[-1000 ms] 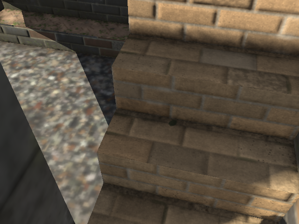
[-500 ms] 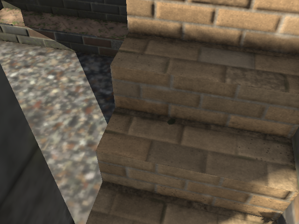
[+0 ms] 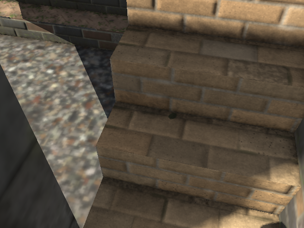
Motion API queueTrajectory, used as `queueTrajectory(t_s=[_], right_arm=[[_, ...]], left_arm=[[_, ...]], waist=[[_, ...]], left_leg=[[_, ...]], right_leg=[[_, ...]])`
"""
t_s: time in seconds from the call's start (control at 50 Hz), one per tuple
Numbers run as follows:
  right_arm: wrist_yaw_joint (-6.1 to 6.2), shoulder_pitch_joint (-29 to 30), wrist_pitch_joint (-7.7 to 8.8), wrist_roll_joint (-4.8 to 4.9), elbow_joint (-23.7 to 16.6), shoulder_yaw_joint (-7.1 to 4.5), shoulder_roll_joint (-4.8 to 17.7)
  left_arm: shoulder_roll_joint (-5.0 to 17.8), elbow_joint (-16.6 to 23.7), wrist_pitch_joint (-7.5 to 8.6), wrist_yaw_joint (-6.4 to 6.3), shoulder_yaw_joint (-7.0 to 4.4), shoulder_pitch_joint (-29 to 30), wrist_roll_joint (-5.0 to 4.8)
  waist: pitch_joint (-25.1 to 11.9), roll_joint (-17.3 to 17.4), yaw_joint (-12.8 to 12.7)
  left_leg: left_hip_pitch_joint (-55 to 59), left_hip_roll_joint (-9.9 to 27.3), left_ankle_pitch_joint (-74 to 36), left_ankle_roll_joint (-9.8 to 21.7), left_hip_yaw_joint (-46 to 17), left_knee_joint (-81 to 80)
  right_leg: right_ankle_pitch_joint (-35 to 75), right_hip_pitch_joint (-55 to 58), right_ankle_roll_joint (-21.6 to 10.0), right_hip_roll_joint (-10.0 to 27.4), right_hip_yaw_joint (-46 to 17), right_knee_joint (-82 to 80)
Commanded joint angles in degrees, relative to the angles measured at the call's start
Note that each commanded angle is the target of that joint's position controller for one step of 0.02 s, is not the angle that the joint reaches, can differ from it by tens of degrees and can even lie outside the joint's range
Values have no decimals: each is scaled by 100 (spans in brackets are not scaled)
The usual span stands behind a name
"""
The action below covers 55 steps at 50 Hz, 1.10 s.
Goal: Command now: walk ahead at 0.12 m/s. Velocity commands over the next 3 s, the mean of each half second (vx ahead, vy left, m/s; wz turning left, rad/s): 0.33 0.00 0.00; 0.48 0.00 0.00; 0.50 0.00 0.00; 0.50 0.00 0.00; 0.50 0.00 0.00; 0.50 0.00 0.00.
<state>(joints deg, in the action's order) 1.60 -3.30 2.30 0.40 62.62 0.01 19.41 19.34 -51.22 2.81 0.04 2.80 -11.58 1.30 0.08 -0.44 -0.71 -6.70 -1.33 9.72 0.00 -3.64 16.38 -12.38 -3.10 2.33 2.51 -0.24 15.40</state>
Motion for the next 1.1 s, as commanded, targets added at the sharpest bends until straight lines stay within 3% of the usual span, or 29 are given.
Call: queueTrajectory(t_s=[0.02,0.12,0.42,0.72,1.1], right_arm=[[45,265,31,3,-240,-142,791],[85,332,55,13,-266,-114,673],[84,409,179,57,-439,-98,607],[30,642,195,37,-624,-102,769],[23,747,216,11,-662,-59,822]], left_arm=[[727,271,54,-31,-173,8,2],[646,287,83,-101,-140,78,-19],[653,458,197,-78,-113,151,-43],[729,594,189,-11,-95,498,-6],[799,590,178,-27,-83,646,-15]], waist=[[-323,-16,-2],[-118,7,11],[-345,-29,-6],[-554,-16,6],[-492,-31,-11]], left_leg=[[145,417,-1323,201,-284,-84],[2,331,-605,146,-319,-268],[269,411,-1815,186,-331,-159],[542,528,-2510,161,-357,-190],[505,533,-2086,129,-386,-356]], right_leg=[[710,-105,90,166,-180,-143],[144,-227,82,114,-241,-272],[1325,159,63,177,-323,-288],[1974,377,145,256,-313,-337],[1584,348,131,282,-353,-456]])
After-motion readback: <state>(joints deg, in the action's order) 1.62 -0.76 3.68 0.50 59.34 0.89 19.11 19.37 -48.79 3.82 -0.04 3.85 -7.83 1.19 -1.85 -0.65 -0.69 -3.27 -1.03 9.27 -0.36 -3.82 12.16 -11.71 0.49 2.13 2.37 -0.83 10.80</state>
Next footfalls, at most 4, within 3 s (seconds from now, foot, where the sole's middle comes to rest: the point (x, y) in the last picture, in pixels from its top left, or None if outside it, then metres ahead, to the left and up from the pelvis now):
none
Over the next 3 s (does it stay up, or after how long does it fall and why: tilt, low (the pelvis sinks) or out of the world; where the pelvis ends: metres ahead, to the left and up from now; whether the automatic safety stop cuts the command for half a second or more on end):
stays up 0.02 -0.01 0.00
